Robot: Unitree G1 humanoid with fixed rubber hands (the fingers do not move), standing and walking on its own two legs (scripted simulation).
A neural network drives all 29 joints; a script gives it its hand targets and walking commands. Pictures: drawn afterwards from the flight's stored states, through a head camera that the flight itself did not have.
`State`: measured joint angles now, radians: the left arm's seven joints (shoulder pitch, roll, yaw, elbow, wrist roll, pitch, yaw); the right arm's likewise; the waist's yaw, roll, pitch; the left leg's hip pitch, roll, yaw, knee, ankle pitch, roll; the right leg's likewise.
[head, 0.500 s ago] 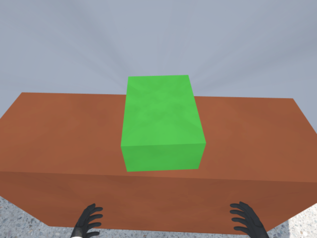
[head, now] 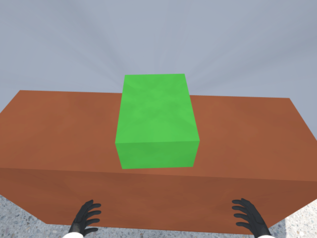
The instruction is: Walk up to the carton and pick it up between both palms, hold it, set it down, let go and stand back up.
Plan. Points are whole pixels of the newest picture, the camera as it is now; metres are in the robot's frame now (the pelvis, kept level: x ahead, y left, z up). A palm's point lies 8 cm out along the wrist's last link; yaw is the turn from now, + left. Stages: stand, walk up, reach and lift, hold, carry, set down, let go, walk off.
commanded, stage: stand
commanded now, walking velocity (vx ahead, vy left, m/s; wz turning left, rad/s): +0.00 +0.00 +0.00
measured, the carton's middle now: (156, 117) +0.51 +0.03 -0.01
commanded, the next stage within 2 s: none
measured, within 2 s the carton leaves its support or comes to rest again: neither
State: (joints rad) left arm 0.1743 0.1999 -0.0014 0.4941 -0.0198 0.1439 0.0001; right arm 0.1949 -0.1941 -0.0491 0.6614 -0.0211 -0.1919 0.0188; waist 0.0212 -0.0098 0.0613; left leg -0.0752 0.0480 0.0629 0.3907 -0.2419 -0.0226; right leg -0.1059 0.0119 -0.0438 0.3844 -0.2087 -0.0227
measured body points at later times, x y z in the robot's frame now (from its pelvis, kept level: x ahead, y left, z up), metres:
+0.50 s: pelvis -0.01 +0.02 -0.01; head -0.01 +0.03 +0.44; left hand +0.15 +0.25 -0.11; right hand +0.05 -0.24 -0.12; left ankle -0.02 +0.13 -0.74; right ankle +0.00 -0.10 -0.74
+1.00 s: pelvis -0.01 +0.02 -0.01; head +0.00 +0.01 +0.44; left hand +0.11 +0.26 -0.13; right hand +0.02 -0.24 -0.14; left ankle -0.02 +0.13 -0.74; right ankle +0.00 -0.10 -0.74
